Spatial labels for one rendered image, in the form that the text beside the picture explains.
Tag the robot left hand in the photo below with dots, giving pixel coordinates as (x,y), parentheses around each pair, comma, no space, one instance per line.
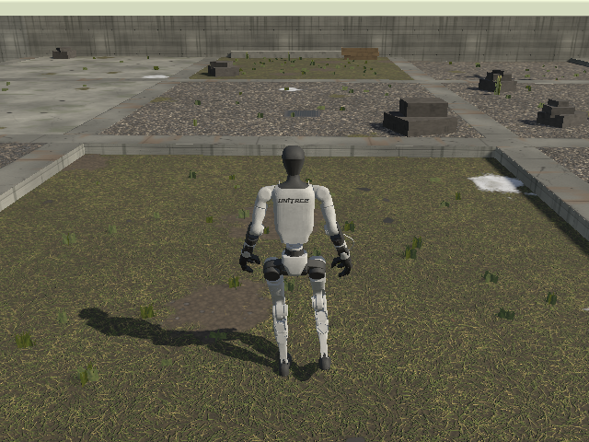
(243,262)

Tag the right robot forearm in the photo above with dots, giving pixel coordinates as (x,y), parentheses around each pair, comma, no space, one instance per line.
(340,244)

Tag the robot right hand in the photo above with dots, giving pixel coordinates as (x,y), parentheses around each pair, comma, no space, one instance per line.
(347,263)

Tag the right robot upper arm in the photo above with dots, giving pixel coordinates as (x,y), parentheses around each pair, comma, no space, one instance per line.
(327,208)

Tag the left robot forearm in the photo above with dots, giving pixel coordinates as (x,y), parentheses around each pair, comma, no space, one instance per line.
(249,244)

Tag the left robot upper arm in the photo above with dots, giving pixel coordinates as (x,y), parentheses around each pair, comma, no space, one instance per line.
(260,208)

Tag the humanoid robot torso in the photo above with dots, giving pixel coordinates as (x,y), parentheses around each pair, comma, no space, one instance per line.
(294,220)

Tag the robot left foot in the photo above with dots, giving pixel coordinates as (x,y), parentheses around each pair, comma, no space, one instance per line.
(284,368)

